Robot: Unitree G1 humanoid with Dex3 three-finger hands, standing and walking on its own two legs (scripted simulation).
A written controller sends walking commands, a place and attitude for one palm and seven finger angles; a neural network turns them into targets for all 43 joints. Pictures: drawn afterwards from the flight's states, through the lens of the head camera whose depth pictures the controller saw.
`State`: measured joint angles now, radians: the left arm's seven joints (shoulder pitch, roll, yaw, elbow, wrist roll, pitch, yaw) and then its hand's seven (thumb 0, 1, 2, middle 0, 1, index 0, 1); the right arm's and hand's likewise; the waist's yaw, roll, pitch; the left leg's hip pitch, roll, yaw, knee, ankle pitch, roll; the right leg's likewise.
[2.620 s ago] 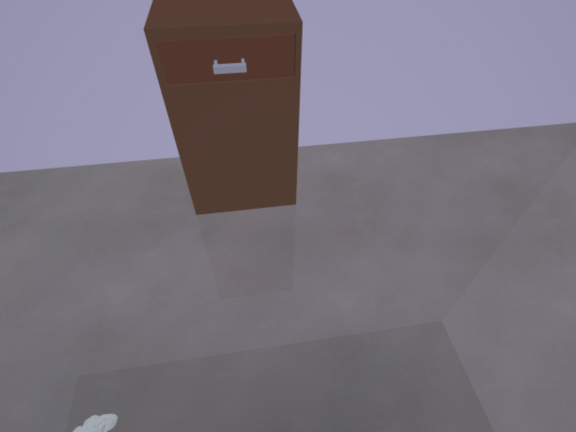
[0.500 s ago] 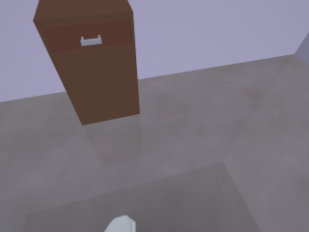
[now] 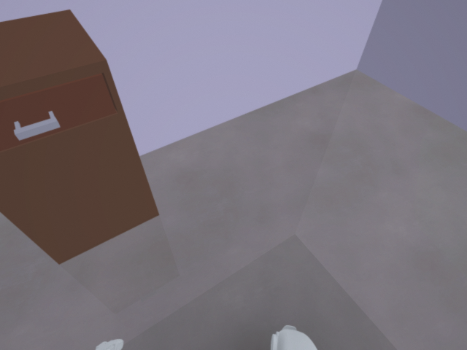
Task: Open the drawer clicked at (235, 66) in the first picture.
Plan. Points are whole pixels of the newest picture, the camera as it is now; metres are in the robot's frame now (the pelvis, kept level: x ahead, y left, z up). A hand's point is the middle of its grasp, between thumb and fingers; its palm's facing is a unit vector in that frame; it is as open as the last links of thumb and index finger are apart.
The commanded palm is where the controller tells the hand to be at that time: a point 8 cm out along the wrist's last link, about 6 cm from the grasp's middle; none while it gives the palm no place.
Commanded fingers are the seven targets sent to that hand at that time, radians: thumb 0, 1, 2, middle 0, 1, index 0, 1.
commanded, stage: turn to face it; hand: left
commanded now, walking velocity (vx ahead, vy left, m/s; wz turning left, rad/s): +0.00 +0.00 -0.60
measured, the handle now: (36, 124) +0.66 +0.59 -0.05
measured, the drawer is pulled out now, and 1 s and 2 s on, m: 0.00 0.00 0.00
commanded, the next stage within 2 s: take the last steps up to it in 1.24 s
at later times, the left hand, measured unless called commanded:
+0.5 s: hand (166, 311) +0.23 +0.16 -0.19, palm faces +0.09 -0.99 -0.12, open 7.3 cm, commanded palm none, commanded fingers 0.00 0.90 0.90 -0.20 -0.30 -0.20 -0.30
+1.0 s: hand (128, 349) +0.15 +0.21 -0.16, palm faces +0.35 -0.90 -0.26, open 7.4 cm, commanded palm none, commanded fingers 0.00 0.90 0.90 -0.20 -0.30 -0.20 -0.30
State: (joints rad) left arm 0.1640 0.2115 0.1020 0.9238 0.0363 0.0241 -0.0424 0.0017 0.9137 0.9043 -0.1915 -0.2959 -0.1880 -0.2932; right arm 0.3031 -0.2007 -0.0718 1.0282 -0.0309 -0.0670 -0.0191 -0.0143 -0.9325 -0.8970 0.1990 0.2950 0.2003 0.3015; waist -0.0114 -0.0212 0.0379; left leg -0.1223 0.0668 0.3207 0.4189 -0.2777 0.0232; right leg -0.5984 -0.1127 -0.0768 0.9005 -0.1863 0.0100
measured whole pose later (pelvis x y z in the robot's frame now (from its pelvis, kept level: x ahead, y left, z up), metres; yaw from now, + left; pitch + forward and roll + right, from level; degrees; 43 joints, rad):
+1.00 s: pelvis +0.14 -0.02 +0.00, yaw +20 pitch +1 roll -2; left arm 0.17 0.25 0.08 0.93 0.01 0.06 0.02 0.01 0.91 0.90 -0.20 -0.30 -0.19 -0.29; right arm 0.20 -0.22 -0.07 0.93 -0.03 0.04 0.00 0.00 -0.90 -0.90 0.20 0.30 0.20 0.30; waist -0.03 0.01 0.05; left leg -0.33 -0.06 -0.07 0.46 -0.15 0.06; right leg -0.39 -0.04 0.00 0.85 -0.42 0.08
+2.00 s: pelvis +0.24 +0.01 -0.02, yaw +34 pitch -2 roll +0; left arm 0.15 0.17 0.05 1.01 0.02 -0.05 -0.02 0.00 0.91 0.90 -0.20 -0.30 -0.19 -0.29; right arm 0.43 -0.15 -0.04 1.17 -0.02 -0.02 -0.02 0.00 -0.91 -0.90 0.20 0.30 0.20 0.30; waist -0.04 0.02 0.09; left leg -0.08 0.04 0.05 0.74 -0.50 0.01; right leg -0.38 -0.05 -0.15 0.65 -0.23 -0.05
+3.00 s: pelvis +0.40 +0.07 +0.00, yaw +34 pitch +0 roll +3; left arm 0.16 0.15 0.04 0.98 0.02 0.01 0.03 0.00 0.91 0.90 -0.20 -0.30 -0.20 -0.29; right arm 0.16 -0.23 -0.08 1.03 -0.02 0.08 -0.02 0.00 -0.91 -0.90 0.20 0.29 0.20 0.30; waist 0.00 0.04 0.09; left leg -0.41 -0.01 -0.01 1.08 -0.42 -0.05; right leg -0.27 -0.04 -0.10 0.51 -0.24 -0.07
